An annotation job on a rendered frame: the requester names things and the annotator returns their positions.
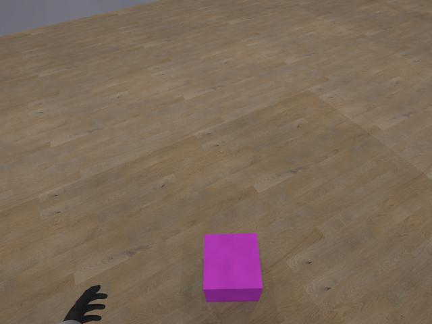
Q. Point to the carton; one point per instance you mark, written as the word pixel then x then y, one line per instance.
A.
pixel 232 269

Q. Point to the left robot hand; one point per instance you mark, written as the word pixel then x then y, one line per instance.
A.
pixel 81 306

